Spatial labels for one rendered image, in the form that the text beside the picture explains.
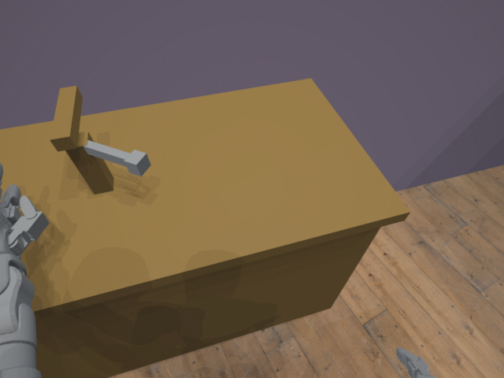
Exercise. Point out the robot left forearm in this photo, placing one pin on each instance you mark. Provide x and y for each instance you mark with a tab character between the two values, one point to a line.
18	344

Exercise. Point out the right robot hand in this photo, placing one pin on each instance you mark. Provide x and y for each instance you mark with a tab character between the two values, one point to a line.
417	368

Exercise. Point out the counter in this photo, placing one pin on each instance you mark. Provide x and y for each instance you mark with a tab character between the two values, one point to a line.
256	209

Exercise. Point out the left robot hand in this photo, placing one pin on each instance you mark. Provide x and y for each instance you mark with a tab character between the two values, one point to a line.
17	232

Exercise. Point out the tap lever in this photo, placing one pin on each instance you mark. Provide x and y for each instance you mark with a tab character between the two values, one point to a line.
136	162

